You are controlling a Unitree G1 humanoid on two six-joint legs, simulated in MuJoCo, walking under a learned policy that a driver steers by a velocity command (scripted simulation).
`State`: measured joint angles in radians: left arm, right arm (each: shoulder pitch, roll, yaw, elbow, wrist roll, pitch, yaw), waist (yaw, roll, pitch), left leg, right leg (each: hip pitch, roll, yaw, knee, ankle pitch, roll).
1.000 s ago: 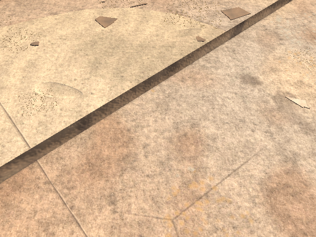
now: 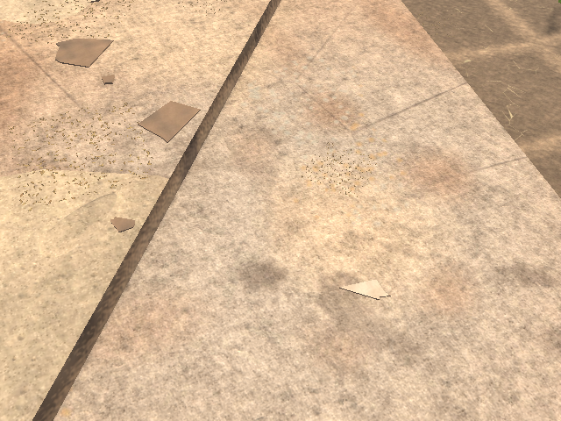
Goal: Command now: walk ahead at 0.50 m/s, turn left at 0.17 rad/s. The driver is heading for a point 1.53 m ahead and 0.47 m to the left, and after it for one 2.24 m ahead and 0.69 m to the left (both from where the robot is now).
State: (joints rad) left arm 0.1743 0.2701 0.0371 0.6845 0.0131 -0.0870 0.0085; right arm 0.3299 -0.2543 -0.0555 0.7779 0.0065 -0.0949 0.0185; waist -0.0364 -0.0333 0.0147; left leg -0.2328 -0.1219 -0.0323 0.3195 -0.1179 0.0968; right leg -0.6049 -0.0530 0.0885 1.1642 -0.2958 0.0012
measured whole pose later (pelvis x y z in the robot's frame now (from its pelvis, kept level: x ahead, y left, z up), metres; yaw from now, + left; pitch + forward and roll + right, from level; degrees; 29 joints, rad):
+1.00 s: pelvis +0.47 +0.14 +0.00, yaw +34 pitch +1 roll +1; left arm 0.19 0.27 0.03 0.71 0.05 -0.03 -0.02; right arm 0.34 -0.27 -0.06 0.74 -0.02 -0.03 0.02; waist -0.02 -0.04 0.04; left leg -0.23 -0.12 -0.05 0.39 -0.18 0.10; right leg -0.59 -0.10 0.02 0.99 -0.29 0.04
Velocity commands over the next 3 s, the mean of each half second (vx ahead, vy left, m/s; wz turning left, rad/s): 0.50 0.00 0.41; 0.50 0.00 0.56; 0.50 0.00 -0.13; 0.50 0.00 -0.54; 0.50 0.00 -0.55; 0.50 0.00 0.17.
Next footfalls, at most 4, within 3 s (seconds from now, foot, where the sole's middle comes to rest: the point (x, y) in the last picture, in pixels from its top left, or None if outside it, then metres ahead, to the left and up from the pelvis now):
0.26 right None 0.31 -0.13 -0.78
0.74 left None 0.48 0.22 -0.78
1.24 right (207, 311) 0.77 0.19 -0.78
1.82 left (91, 218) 1.02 0.51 -0.69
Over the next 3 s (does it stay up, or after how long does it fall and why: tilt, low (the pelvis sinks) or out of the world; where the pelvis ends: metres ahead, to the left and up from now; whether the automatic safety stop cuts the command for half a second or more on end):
stays up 1.57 0.49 0.06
